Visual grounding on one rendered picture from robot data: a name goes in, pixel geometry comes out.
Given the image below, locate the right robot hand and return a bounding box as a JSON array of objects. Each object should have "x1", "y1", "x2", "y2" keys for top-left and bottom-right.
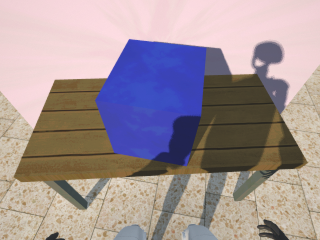
[{"x1": 257, "y1": 219, "x2": 289, "y2": 240}]

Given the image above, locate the carton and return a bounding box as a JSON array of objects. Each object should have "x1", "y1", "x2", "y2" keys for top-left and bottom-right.
[{"x1": 95, "y1": 39, "x2": 207, "y2": 166}]

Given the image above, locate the robot left thigh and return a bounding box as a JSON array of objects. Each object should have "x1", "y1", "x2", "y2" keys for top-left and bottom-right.
[{"x1": 113, "y1": 225, "x2": 147, "y2": 240}]

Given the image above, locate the table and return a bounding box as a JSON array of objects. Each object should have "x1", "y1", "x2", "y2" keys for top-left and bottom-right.
[{"x1": 14, "y1": 74, "x2": 308, "y2": 210}]

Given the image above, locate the robot thigh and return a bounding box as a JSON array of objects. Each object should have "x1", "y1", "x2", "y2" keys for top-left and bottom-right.
[
  {"x1": 113, "y1": 225, "x2": 147, "y2": 240},
  {"x1": 181, "y1": 225, "x2": 218, "y2": 240}
]

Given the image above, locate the robot right thigh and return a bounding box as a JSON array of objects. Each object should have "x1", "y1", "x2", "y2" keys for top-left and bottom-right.
[{"x1": 181, "y1": 225, "x2": 218, "y2": 240}]

